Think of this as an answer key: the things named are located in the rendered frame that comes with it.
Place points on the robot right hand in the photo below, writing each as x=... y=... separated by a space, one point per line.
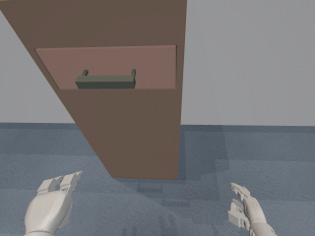
x=246 y=213

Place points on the robot left hand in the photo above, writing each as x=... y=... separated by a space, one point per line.
x=51 y=209

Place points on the robot right forearm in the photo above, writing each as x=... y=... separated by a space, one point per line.
x=261 y=229

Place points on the handle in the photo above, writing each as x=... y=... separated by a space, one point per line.
x=106 y=82

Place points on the cabinet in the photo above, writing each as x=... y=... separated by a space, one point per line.
x=135 y=132

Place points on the drawer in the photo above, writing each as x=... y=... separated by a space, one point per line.
x=154 y=64

